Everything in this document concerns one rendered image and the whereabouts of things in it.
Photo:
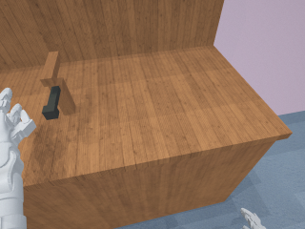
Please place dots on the left robot forearm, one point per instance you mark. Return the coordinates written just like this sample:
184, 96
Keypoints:
11, 188

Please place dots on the robot right hand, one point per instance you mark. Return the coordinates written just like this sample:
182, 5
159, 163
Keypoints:
253, 220

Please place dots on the robot left hand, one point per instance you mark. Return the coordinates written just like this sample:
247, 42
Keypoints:
12, 129

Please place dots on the counter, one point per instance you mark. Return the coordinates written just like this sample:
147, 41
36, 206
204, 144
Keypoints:
153, 119

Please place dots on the tap lever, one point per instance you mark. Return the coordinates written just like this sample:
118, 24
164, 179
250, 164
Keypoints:
50, 111

